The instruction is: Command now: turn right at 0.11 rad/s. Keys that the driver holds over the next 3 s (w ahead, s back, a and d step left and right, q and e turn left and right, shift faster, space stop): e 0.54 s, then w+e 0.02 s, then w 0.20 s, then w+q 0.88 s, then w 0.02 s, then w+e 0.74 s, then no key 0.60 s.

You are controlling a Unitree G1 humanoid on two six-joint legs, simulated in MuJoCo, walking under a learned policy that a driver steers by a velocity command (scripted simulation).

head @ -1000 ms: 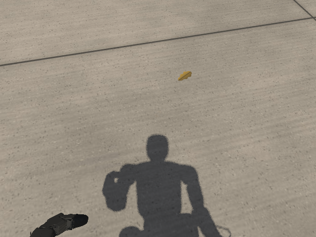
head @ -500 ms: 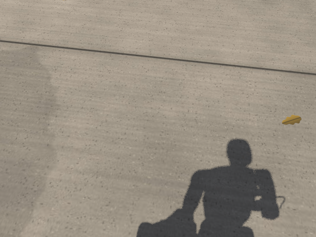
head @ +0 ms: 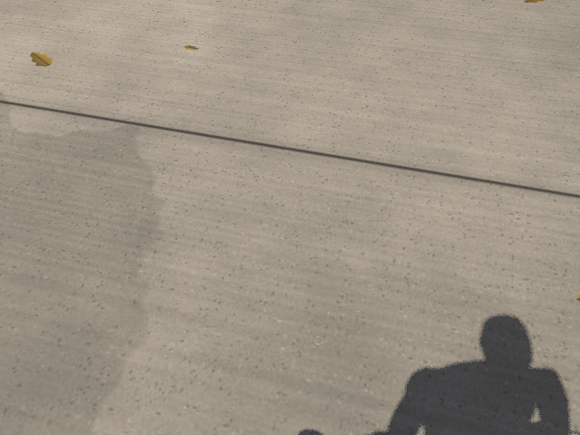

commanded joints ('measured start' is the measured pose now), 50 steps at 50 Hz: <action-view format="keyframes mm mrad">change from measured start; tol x32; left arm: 1 -55 163 23 -78 8 -36 -6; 50 31 105 27 16 4 -111 -9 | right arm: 1 -5 -90 -14 -55 9 -16 -16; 50 109 -103 -25 60 -5 -68 42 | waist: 1 -24 -197 57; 22 4 201 -14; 50 20 -112 89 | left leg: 1 -11 49 6 25 -224 -21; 17 5 28 34 121 -277 -53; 22 238 518 -409 -292 -7 168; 27 224 322 -52 -194 384 139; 32 358 357 -142 -326 -247 156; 38 259 358 -73 -342 -241 159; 44 -410 67 147 339 -413 41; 50 -348 154 20 570 -92 14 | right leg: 1 -87 -328 437 -353 -2 -139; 12 259 -192 423 -144 597 -188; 19 50 -96 450 -115 396 -95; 22 -309 150 93 310 -307 39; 27 -270 62 63 619 -129 76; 41 140 40 -92 -147 31 -26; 45 403 -445 540 -405 -404 -189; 50 283 -248 119 -427 90 -91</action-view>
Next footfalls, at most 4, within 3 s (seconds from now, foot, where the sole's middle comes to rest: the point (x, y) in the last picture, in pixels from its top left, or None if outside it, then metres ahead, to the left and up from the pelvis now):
0.40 left None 0.04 0.09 -0.77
0.86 right None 0.02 -0.14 -0.77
1.34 left None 0.39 -0.04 -0.77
1.88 right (386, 351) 0.72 -0.19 -0.77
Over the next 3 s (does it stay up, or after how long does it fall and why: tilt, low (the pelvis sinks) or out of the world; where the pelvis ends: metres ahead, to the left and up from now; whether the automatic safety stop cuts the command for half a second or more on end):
stays up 0.99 -0.15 0.01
